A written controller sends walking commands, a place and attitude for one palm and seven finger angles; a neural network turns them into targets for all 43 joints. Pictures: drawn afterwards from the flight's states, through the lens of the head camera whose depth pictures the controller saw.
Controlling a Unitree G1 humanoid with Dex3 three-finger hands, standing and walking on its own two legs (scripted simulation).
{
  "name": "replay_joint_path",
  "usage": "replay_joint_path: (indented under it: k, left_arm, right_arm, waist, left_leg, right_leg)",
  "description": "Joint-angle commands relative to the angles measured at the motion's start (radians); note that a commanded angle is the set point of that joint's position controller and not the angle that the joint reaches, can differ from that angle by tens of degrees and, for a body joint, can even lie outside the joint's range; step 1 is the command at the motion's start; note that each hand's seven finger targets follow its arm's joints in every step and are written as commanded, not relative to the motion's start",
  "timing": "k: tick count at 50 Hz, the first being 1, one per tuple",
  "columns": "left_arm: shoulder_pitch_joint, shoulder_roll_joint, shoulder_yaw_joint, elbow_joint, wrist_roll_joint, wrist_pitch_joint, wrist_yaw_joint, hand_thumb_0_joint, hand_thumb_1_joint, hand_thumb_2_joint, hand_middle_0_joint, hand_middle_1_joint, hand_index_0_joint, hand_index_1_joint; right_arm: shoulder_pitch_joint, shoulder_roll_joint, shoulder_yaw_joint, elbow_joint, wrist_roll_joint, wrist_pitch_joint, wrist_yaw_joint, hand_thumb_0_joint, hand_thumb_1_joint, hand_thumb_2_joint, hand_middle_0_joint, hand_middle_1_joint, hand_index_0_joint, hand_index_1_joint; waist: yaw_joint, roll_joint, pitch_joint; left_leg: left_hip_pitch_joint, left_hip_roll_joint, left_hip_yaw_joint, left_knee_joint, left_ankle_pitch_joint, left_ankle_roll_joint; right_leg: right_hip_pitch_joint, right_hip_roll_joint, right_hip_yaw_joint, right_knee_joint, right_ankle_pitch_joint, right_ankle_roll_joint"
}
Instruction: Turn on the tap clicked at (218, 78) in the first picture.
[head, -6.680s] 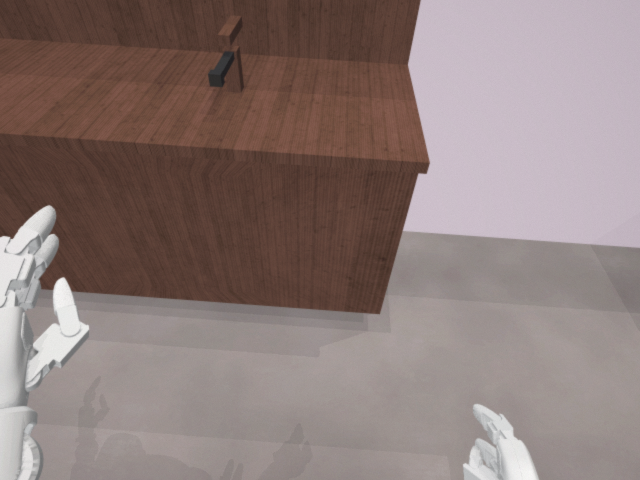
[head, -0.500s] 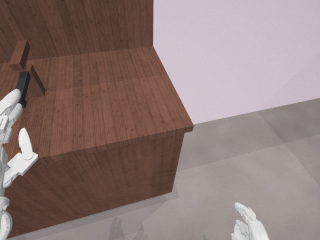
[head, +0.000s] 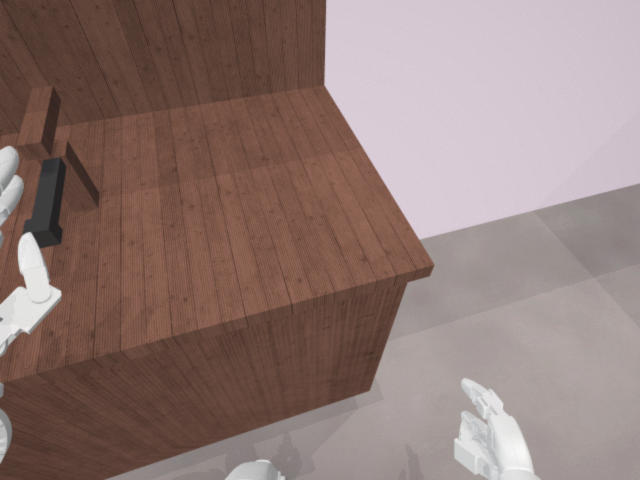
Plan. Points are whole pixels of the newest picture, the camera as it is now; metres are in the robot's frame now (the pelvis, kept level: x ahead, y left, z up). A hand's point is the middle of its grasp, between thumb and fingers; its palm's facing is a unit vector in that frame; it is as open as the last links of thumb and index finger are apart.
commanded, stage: come to a stop and stand still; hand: left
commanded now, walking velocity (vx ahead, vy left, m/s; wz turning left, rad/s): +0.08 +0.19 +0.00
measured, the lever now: (43, 232) +0.36 +0.36 +0.11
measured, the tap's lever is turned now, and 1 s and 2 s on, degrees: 0 0 0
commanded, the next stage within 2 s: look again from close up in 1.46 s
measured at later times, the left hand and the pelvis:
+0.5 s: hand out of the picture +0.24 +0.30 +0.21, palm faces +0.32 -0.84 -0.45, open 7.4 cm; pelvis +0.02 +0.06 +0.03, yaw -3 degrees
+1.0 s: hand (12, 265) +0.26 +0.28 +0.19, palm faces +0.36 -0.84 -0.41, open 7.4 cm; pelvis +0.03 +0.04 +0.03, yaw -2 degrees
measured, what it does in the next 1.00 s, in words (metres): steps on the spot: right foot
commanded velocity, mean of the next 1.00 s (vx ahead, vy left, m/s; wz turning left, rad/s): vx -0.03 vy -0.08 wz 0.00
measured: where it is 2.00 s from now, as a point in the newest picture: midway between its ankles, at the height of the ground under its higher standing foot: outside the picture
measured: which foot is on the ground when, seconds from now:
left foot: down 0.00-1.00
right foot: down 0.00-0.16, up 0.18-0.50, down 0.52-1.00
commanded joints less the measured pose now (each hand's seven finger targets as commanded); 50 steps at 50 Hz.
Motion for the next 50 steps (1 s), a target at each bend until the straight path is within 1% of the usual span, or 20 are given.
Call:
replay_joint_path:
  k: [1, 2, 4, 5, 6, 7, 8, 9, 10, 11, 14, 18, 23, 26, 28, 30, 31, 36, 41, 50]
  left_arm:
    - [0.124, 0.152, 0.122, -0.138, -0.030, -0.026, 0.025, 0.000, 0.900, 0.900, -0.200, -0.300, -0.200, -0.300]
    - [0.123, 0.158, 0.131, -0.147, -0.023, -0.037, 0.030, 0.000, 0.900, 0.900, -0.200, -0.300, -0.200, -0.300]
    - [0.101, 0.152, 0.139, -0.132, -0.009, -0.049, 0.034, 0.000, 0.900, 0.900, -0.200, -0.300, -0.200, -0.300]
    - [0.083, 0.140, 0.130, -0.126, -0.013, -0.043, 0.031, 0.000, 0.900, 0.900, -0.200, -0.300, -0.200, -0.300]
    - [0.037, 0.141, 0.117, -0.161, -0.017, -0.040, 0.032, 0.000, 0.900, 0.900, -0.200, -0.300, -0.200, -0.300]
    - [-0.008, 0.142, 0.105, -0.209, -0.017, -0.046, 0.036, 0.000, 0.900, 0.900, -0.200, -0.300, -0.200, -0.300]
    - [-0.088, 0.151, 0.082, -0.278, -0.006, -0.055, 0.039, 0.000, 0.900, 0.900, -0.200, -0.300, -0.200, -0.300]
    - [-0.139, 0.180, 0.090, -0.265, 0.007, -0.057, 0.039, 0.000, 0.900, 0.900, -0.200, -0.300, -0.200, -0.300]
    - [-0.120, 0.143, 0.068, -0.207, 0.003, -0.034, 0.036, 0.000, 0.900, 0.900, -0.200, -0.300, -0.200, -0.300]
    - [-0.171, 0.164, 0.071, -0.298, -0.005, -0.026, 0.039, 0.000, 0.900, 0.900, -0.200, -0.300, -0.200, -0.300]
    - [-0.120, 0.134, 0.035, -0.389, 0.011, -0.021, 0.035, 0.000, 0.900, 0.900, -0.200, -0.300, -0.200, -0.300]
    - [0.064, 0.137, 0.068, -0.311, -0.012, -0.004, 0.019, 0.000, 0.900, 0.900, -0.200, -0.300, -0.200, -0.300]
    - [0.072, 0.164, 0.125, -0.122, -0.035, 0.023, 0.003, 0.000, 0.900, 0.900, -0.200, -0.300, -0.200, -0.300]
    - [0.009, 0.149, 0.090, -0.079, -0.033, 0.039, 0.002, 0.000, 0.900, 0.900, -0.200, -0.300, -0.200, -0.300]
    - [-0.064, 0.116, 0.049, -0.076, -0.024, 0.046, 0.002, 0.000, 0.900, 0.900, -0.200, -0.300, -0.200, -0.300]
    - [-0.076, 0.076, -0.017, -0.110, -0.026, 0.068, 0.003, 0.000, 0.900, 0.900, -0.200, -0.300, -0.200, -0.300]
    - [-0.107, 0.090, -0.026, -0.166, -0.025, 0.073, 0.013, 0.000, 0.900, 0.900, -0.200, -0.300, -0.200, -0.300]
    - [-0.170, 0.180, 0.036, -0.249, -0.015, 0.061, 0.049, 0.000, 0.900, 0.900, -0.200, -0.300, -0.200, -0.300]
    - [-0.029, 0.175, 0.082, -0.198, -0.025, 0.046, 0.052, 0.000, 0.900, 0.900, -0.200, -0.300, -0.200, -0.300]
    - [0.068, 0.111, 0.041, -0.136, -0.033, 0.054, 0.031, 0.000, 0.900, 0.900, -0.200, -0.300, -0.200, -0.300]
  right_arm:
    - [-0.044, -0.145, -0.057, -0.132, 0.012, -0.018, 0.013, 0.000, -0.900, -0.900, 0.200, 0.300, 0.200, 0.300]
    - [-0.044, -0.140, -0.049, -0.129, 0.009, -0.012, 0.011, 0.000, -0.900, -0.900, 0.200, 0.300, 0.200, 0.300]
    - [-0.052, -0.106, -0.033, -0.125, 0.005, -0.009, -0.001, 0.000, -0.900, -0.900, 0.200, 0.300, 0.200, 0.300]
    - [-0.041, -0.097, -0.029, -0.112, 0.003, -0.010, -0.014, 0.000, -0.900, -0.900, 0.200, 0.300, 0.200, 0.300]
    - [-0.061, -0.104, -0.034, -0.108, 0.001, -0.021, -0.030, 0.000, -0.900, -0.900, 0.200, 0.300, 0.200, 0.300]
    - [-0.054, -0.123, -0.050, -0.116, -0.004, -0.030, -0.036, 0.000, -0.900, -0.900, 0.200, 0.300, 0.200, 0.300]
    - [-0.049, -0.139, -0.063, -0.132, -0.003, -0.038, -0.036, 0.000, -0.900, -0.900, 0.200, 0.300, 0.200, 0.300]
    - [-0.045, -0.139, -0.066, -0.126, -0.008, -0.047, -0.035, 0.000, -0.900, -0.900, 0.200, 0.300, 0.200, 0.300]
    - [-0.038, -0.131, -0.059, -0.111, -0.015, -0.056, -0.037, 0.000, -0.900, -0.900, 0.200, 0.300, 0.200, 0.300]
    - [-0.071, -0.126, -0.050, -0.115, -0.021, -0.068, -0.034, 0.000, -0.900, -0.900, 0.200, 0.300, 0.200, 0.300]
    - [-0.054, -0.127, -0.055, -0.115, -0.022, -0.086, -0.004, 0.000, -0.900, -0.900, 0.200, 0.300, 0.200, 0.300]
    - [-0.055, -0.124, -0.042, -0.142, -0.023, -0.067, 0.012, 0.000, -0.900, -0.900, 0.200, 0.300, 0.200, 0.300]
    - [-0.050, -0.122, -0.022, -0.154, -0.012, -0.022, -0.025, 0.000, -0.900, -0.900, 0.200, 0.300, 0.200, 0.300]
    - [-0.055, -0.123, -0.020, -0.151, -0.004, -0.017, -0.038, 0.000, -0.900, -0.900, 0.200, 0.300, 0.200, 0.300]
    - [-0.055, -0.131, -0.020, -0.144, -0.010, -0.026, -0.040, 0.000, -0.900, -0.900, 0.200, 0.300, 0.200, 0.300]
    - [-0.055, -0.136, -0.030, -0.152, -0.001, -0.030, -0.042, 0.000, -0.900, -0.900, 0.200, 0.300, 0.200, 0.300]
    - [-0.075, -0.133, -0.025, -0.145, 0.001, -0.030, -0.047, 0.000, -0.900, -0.900, 0.200, 0.300, 0.200, 0.300]
    - [-0.093, -0.142, -0.026, -0.128, -0.007, -0.039, -0.061, 0.000, -0.900, -0.900, 0.200, 0.300, 0.200, 0.300]
    - [-0.083, -0.134, -0.029, -0.134, -0.010, -0.026, -0.060, 0.000, -0.900, -0.900, 0.200, 0.300, 0.200, 0.300]
    - [-0.055, -0.147, -0.035, -0.150, -0.006, -0.022, -0.057, 0.000, -0.900, -0.900, 0.200, 0.300, 0.200, 0.300]
  waist:
    - [0.031, -0.197, -0.147]
    - [0.027, -0.236, -0.132]
    - [0.031, -0.255, -0.161]
    - [0.014, -0.195, -0.193]
    - [0.000, -0.035, -0.237]
    - [0.006, 0.149, -0.275]
    - [0.025, 0.252, -0.298]
    - [0.030, 0.168, -0.286]
    - [0.020, 0.125, -0.235]
    - [0.017, 0.167, -0.256]
    - [0.029, 0.223, -0.245]
    - [0.030, 0.287, -0.194]
    - [0.024, 0.126, -0.163]
    - [0.012, 0.039, -0.152]
    - [0.015, 0.033, -0.153]
    - [0.021, -0.062, -0.158]
    - [0.018, -0.018, -0.164]
    - [0.029, 0.045, -0.158]
    - [0.032, 0.093, -0.126]
    - [0.030, -0.014, -0.214]
  left_leg:
    - [-0.285, 0.024, -0.059, 0.265, -0.094, -0.007]
    - [-0.290, 0.058, -0.076, 0.192, -0.086, 0.004]
    - [-0.068, 0.056, -0.040, -0.133, -0.023, 0.028]
    - [0.099, -0.006, 0.030, -0.316, 0.146, 0.022]
    - [0.277, -0.027, 0.056, -0.426, 0.321, 0.021]
    - [0.468, 0.111, -0.100, -0.404, 0.602, 0.062]
    - [0.505, 0.262, -0.294, -0.417, 0.823, 0.130]
    - [0.446, 0.280, -0.305, -0.443, 0.702, 0.171]
    - [0.398, 0.276, -0.307, -0.479, 0.668, 0.164]
    - [0.412, 0.289, -0.327, -0.492, 0.680, 0.148]
    - [0.381, 0.251, -0.206, -0.473, 0.681, 0.096]
    - [0.221, 0.243, -0.177, -0.545, 0.393, 0.070]
    - [0.116, 0.234, -0.178, -0.549, 0.095, 0.055]
    - [0.063, 0.152, -0.117, -0.532, -0.128, 0.027]
    - [0.083, 0.116, -0.086, -0.508, -0.132, 0.019]
    - [0.197, 0.067, -0.049, -0.392, -0.011, 0.023]
    - [0.239, 0.057, -0.038, -0.368, 0.020, 0.026]
    - [0.232, 0.055, -0.066, -0.375, 0.103, 0.028]
    - [0.189, 0.061, -0.086, -0.410, 0.100, 0.032]
    - [0.229, 0.082, -0.071, -0.398, 0.283, 0.035]
  right_leg:
    - [0.251, -0.357, 0.434, -0.325, 0.594, -0.195]
    - [0.266, -0.342, 0.342, -0.272, 0.665, -0.187]
    - [0.175, -0.238, 0.169, -0.181, 0.664, -0.124]
    - [0.133, -0.154, 0.073, -0.121, 0.603, -0.073]
    - [0.081, -0.096, 0.018, 0.019, 0.555, -0.033]
    - [-0.114, -0.021, -0.012, 0.181, 0.226, 0.006]
    - [-0.216, 0.023, 0.030, 0.323, -0.159, 0.012]
    - [-0.215, 0.042, 0.083, 0.382, -0.189, -0.001]
    - [-0.226, 0.029, 0.072, 0.362, -0.155, 0.003]
    - [-0.216, 0.015, 0.078, 0.367, -0.138, 0.007]
    - [-0.144, 0.011, 0.043, 0.226, -0.036, -0.008]
    - [-0.019, 0.039, 0.002, 0.024, 0.009, -0.019]
    - [0.119, 0.050, 0.005, -0.290, 0.145, -0.014]
    - [0.177, 0.017, 0.053, -0.396, 0.177, -0.029]
    - [0.134, -0.008, 0.090, -0.413, 0.135, -0.039]
    - [0.015, -0.059, 0.174, -0.471, 0.071, -0.058]
    - [-0.011, -0.076, 0.180, -0.484, 0.073, -0.066]
    - [0.016, -0.083, 0.165, -0.448, 0.133, -0.060]
    - [0.042, -0.070, 0.143, -0.434, 0.128, -0.057]
    - [0.112, -0.053, 0.109, -0.363, 0.372, -0.026]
